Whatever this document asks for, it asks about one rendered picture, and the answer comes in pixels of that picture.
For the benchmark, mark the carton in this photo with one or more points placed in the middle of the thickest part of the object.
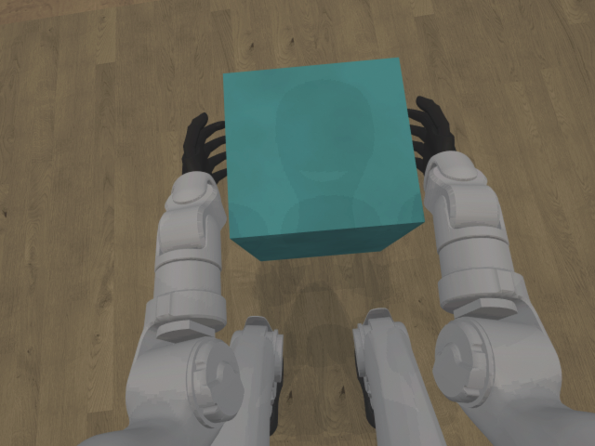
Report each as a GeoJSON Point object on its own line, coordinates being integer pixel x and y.
{"type": "Point", "coordinates": [320, 159]}

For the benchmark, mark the robot thigh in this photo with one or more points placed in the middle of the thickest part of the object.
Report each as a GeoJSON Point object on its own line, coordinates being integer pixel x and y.
{"type": "Point", "coordinates": [403, 412]}
{"type": "Point", "coordinates": [259, 354]}

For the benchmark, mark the robot left forearm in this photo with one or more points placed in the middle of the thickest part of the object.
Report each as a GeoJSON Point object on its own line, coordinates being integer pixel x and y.
{"type": "Point", "coordinates": [187, 301]}

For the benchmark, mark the robot right hand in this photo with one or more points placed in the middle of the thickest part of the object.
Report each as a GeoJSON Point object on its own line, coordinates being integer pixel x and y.
{"type": "Point", "coordinates": [435, 134]}

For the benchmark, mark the robot left upper arm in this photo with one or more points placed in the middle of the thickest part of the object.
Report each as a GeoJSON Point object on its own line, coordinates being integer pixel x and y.
{"type": "Point", "coordinates": [179, 395]}

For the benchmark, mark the left robot thigh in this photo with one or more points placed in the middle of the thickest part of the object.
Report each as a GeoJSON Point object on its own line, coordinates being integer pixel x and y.
{"type": "Point", "coordinates": [259, 354]}

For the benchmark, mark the robot left hand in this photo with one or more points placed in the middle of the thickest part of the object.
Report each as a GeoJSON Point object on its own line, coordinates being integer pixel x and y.
{"type": "Point", "coordinates": [196, 151]}

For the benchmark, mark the robot right forearm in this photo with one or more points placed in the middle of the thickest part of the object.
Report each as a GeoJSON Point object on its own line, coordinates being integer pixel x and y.
{"type": "Point", "coordinates": [478, 278]}

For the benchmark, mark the right robot thigh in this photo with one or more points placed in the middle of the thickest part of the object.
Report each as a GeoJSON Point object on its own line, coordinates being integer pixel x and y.
{"type": "Point", "coordinates": [403, 412]}

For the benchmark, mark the robot right upper arm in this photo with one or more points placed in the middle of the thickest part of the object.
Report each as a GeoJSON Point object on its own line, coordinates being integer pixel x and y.
{"type": "Point", "coordinates": [507, 379]}

